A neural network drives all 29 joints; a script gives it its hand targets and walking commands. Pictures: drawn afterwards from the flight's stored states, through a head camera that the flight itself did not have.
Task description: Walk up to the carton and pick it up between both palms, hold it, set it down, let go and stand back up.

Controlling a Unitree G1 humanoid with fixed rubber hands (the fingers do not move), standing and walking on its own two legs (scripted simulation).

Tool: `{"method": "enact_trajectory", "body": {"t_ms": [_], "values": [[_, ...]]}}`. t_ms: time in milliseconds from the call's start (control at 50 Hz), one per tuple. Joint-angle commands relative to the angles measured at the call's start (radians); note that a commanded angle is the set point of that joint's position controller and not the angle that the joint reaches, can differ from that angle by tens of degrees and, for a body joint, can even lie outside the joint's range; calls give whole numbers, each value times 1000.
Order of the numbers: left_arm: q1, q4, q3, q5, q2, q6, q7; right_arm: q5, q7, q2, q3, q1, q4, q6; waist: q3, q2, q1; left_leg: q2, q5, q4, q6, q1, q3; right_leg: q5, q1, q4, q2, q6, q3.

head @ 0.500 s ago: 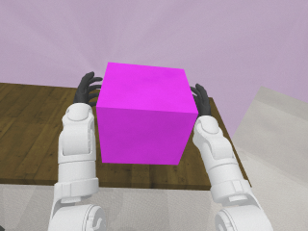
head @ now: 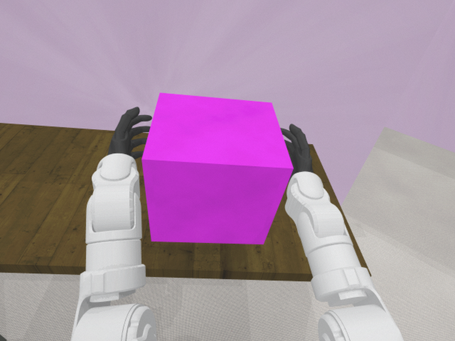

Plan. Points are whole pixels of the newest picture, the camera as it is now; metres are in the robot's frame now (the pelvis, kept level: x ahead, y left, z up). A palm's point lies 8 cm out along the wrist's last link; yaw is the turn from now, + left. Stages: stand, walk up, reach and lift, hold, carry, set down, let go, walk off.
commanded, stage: hold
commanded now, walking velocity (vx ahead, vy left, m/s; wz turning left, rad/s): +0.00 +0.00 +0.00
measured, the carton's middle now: (212, 170) +0.38 +0.00 +0.16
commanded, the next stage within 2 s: none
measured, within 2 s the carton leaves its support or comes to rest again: neither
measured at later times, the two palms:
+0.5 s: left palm (122, 158) +0.36 +0.15 +0.20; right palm (297, 171) +0.36 -0.14 +0.18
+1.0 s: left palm (123, 157) +0.37 +0.15 +0.20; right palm (298, 172) +0.36 -0.15 +0.18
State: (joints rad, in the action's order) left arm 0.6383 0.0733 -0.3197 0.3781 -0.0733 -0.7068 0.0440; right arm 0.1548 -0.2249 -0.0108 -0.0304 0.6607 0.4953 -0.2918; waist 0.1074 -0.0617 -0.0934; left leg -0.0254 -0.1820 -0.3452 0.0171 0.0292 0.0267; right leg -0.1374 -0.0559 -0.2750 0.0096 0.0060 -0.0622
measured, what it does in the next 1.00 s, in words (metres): stands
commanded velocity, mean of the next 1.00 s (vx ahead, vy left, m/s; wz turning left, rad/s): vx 0.00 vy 0.00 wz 0.00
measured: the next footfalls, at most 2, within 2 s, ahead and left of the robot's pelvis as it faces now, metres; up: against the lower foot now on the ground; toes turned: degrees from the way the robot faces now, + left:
none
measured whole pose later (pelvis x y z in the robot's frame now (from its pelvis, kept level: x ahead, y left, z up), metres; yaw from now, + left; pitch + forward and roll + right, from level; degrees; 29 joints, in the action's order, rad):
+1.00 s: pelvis +0.00 +0.00 +0.00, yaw +0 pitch -11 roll -1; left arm 0.62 0.06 -0.31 0.38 -0.08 -0.71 0.04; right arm 0.16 -0.22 -0.01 -0.03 0.65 0.48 -0.29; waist 0.11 -0.06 -0.10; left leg -0.02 -0.18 -0.35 0.02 0.03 0.02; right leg -0.14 -0.06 -0.27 0.01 0.01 -0.06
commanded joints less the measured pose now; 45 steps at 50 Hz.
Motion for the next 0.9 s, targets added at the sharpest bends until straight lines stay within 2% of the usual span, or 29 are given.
{"method": "enact_trajectory", "body": {"t_ms": [0,20,80,120,160,180,220,240,260,280,300,400,420,440,480,500,540,560,580,600,620,660,680,700,720,760,780,820,880], "values": [[583,-3,489,-157,-479,34,146,52,108,538,355,757,-286,74,-390,76,-18,71,200,51,-11,47,-75,126,-81,27,-68,37,-42],[562,-6,490,-155,-487,30,145,63,112,533,360,780,-322,81,-414,83,-1,69,220,49,-8,41,-80,129,-95,26,-71,32,-48],[582,8,481,-154,-488,32,146,57,119,528,346,791,-300,86,-406,75,3,68,195,53,-8,41,-80,89,-80,32,-71,29,-47],[585,-8,492,-161,-499,40,143,56,117,532,353,790,-314,90,-433,68,-7,69,225,45,-6,62,-78,119,-84,28,-77,32,-50],[585,-9,498,-169,-496,41,140,69,113,536,363,782,-310,89,-448,90,-11,72,264,32,3,70,-78,151,-91,24,-74,30,-45],[578,-21,500,-167,-492,42,138,74,115,543,370,795,-336,92,-460,80,-3,72,265,32,-3,69,-75,164,-104,22,-73,34,-48],[569,-14,493,-165,-494,39,139,71,110,544,375,777,-321,88,-437,67,0,71,263,33,-5,62,-77,167,-106,22,-74,35,-42],[570,-31,501,-163,-499,41,141,61,112,542,366,745,-297,84,-437,84,-15,71,270,37,-1,69,-74,169,-98,22,-73,34,-46],[570,-30,498,-162,-494,38,141,70,110,536,369,744,-286,81,-415,93,-10,68,271,36,0,67,-78,161,-96,22,-74,33,-45],[564,-19,489,-155,-491,35,142,69,114,527,362,756,-292,86,-420,93,0,68,255,39,-4,54,-70,131,-94,26,-75,31,-45],[575,-21,496,-163,-492,37,144,62,113,534,360,757,-301,86,-419,82,-15,69,239,41,-2,57,-74,133,-90,25,-72,31,-47],[577,3,485,-160,-485,35,146,52,112,541,351,789,-320,88,-413,66,-8,76,196,53,-12,32,-82,119,-94,28,-66,34,-45],[578,-19,501,-160,-500,36,144,63,112,537,358,792,-328,92,-431,83,-4,73,223,43,-6,46,-80,133,-105,26,-69,32,-46],[587,-33,521,-178,-503,42,141,65,111,540,358,787,-334,92,-444,79,-19,74,248,38,-1,59,-78,146,-101,22,-74,33,-50],[610,-26,515,-178,-502,47,137,70,115,545,363,807,-334,93,-440,89,-9,71,242,34,-2,60,-73,127,-76,22,-73,33,-46],[608,-21,510,-169,-499,46,136,58,116,538,355,786,-294,87,-424,105,-9,73,230,41,0,58,-77,110,-69,24,-74,30,-50],[567,2,493,-156,-488,37,142,58,113,537,357,773,-309,84,-424,69,-10,69,218,46,-9,50,-75,134,-94,29,-68,34,-45],[571,3,494,-159,-487,39,145,51,112,537,348,762,-291,81,-419,78,-19,71,206,48,-9,43,-74,132,-97,29,-68,35,-43],[566,7,493,-160,-485,36,143,60,110,542,361,788,-318,87,-431,74,-5,74,207,45,-10,42,-77,138,-98,25,-67,37,-42],[580,-2,500,-165,-491,40,145,55,109,534,352,767,-298,84,-426,82,-22,75,206,48,-6,50,-80,138,-93,27,-68,37,-47],[575,-8,493,-160,-487,40,144,66,109,545,364,784,-325,89,-433,76,-10,73,228,40,-11,53,-76,161,-102,23,-69,38,-42],[578,-11,501,-168,-491,41,145,68,109,541,362,776,-320,84,-439,87,-21,74,256,35,-3,63,-76,177,-104,22,-71,36,-44],[563,-34,502,-165,-492,37,144,74,109,540,377,772,-336,89,-455,87,-10,72,291,30,0,73,-75,202,-114,18,-73,37,-50],[562,-41,512,-170,-489,41,145,73,105,537,369,747,-323,85,-449,91,-29,71,290,27,3,80,-75,207,-111,19,-71,37,-46],[553,-43,508,-160,-496,34,141,80,105,528,380,746,-314,80,-440,110,-19,71,304,27,6,75,-70,197,-112,19,-74,33,-47],[548,-38,502,-161,-490,32,147,73,107,531,384,758,-341,85,-430,75,-10,70,288,31,0,71,-72,188,-109,18,-79,36,-50],[536,-35,495,-154,-484,27,144,78,107,527,379,752,-338,84,-417,88,-5,69,287,31,0,75,-69,175,-104,21,-76,33,-47],[550,-36,489,-151,-475,27,146,75,111,529,377,755,-320,78,-401,67,-4,66,254,41,-7,60,-74,152,-97,25,-74,35,-47],[574,-53,516,-167,-493,35,143,66,111,535,374,783,-358,92,-447,79,-8,71,249,38,-4,64,-76,144,-99,22,-77,33,-50]]}}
